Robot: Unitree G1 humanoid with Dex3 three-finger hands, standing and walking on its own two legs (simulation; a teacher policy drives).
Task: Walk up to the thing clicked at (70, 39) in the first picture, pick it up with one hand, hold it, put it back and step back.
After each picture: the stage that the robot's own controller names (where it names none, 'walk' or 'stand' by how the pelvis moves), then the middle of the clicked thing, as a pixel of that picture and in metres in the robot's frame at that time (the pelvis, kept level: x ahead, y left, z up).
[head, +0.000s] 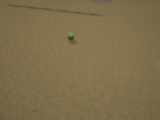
stand; (71, 38) +1.40 +0.12 -0.72
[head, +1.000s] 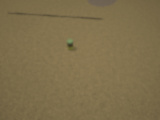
walk; (70, 44) +1.30 +0.22 -0.72
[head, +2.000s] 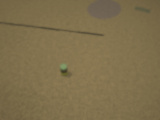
walk; (63, 70) +0.89 +0.22 -0.71
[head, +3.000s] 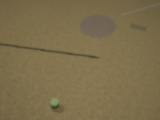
walk; (54, 104) +0.57 +0.18 -0.70
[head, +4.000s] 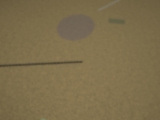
stand; out of the picture +0.39 +0.27 -0.70
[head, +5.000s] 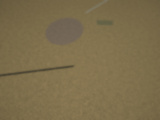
stand; out of the picture +0.33 +0.30 -0.72
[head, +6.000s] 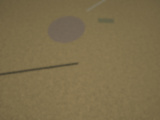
stand; out of the picture +0.36 +0.22 -0.71
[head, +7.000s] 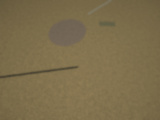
stand; out of the picture +0.34 +0.25 -0.72
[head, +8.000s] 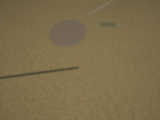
stand; out of the picture +0.33 +0.24 -0.73
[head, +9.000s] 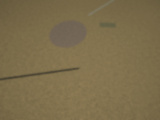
stand; out of the picture +0.33 +0.24 -0.73
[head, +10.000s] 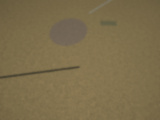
stand; out of the picture +0.32 +0.24 -0.73
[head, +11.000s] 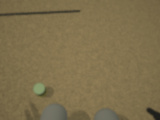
go down; (40, 90) +0.37 +0.23 -0.52
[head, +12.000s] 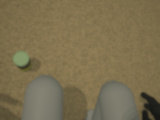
go down; (23, 61) +0.41 +0.27 -0.32
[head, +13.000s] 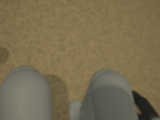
close in; out of the picture +0.39 +0.30 -0.25
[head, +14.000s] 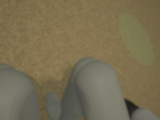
close; out of the picture +0.38 +0.32 -0.21
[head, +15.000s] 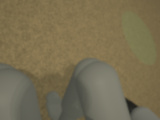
lift; out of the picture +0.37 +0.32 -0.22
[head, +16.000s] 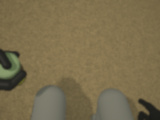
lift; (11, 71) +0.33 +0.24 -0.04
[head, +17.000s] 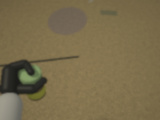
hold; (33, 83) +0.33 +0.17 +0.01
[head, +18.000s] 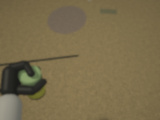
hold; (33, 83) +0.33 +0.17 +0.00
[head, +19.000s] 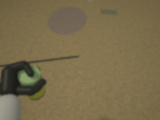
hold; (32, 83) +0.33 +0.18 +0.01
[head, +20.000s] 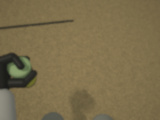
crouch; (23, 73) +0.36 +0.20 -0.06
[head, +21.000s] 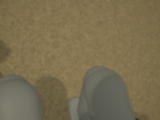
lower; out of the picture +0.43 +0.32 -0.15
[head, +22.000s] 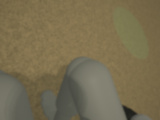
lower; out of the picture +0.39 +0.33 -0.22
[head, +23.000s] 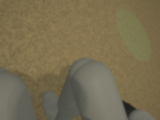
lower; out of the picture +0.38 +0.33 -0.22
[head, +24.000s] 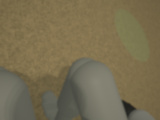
lower; out of the picture +0.38 +0.33 -0.22
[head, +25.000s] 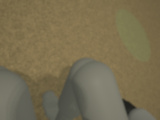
lower; out of the picture +0.38 +0.34 -0.22
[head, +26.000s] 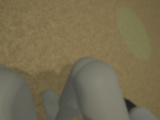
open; out of the picture +0.36 +0.33 -0.22
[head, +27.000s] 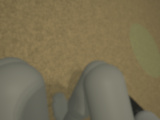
stand; out of the picture +0.38 +0.31 -0.23
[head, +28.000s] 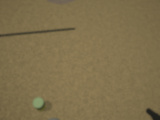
stand; (39, 104) +0.37 +0.23 -0.58
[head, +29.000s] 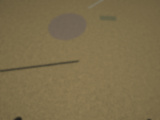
stand; out of the picture +0.35 +0.23 -0.67
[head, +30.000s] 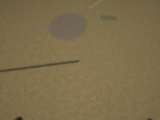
stand; out of the picture +0.35 +0.23 -0.67
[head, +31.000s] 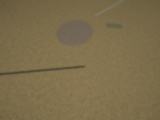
stand; out of the picture +0.36 +0.21 -0.72
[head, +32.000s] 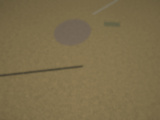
stand; out of the picture +0.35 +0.22 -0.73
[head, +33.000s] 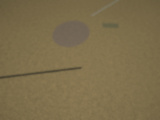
stand; out of the picture +0.34 +0.24 -0.73
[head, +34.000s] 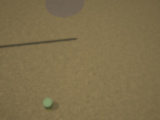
walk; (48, 104) +0.43 +0.19 -0.71
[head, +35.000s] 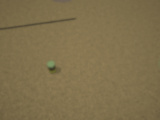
walk; (51, 67) +0.78 +0.28 -0.69
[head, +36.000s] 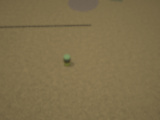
stand; (66, 60) +1.03 +0.16 -0.70
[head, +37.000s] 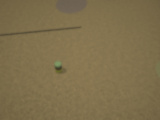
stand; (58, 67) +0.94 +0.22 -0.72
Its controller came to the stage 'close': yes
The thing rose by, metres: 0.71
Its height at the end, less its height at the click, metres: +0.00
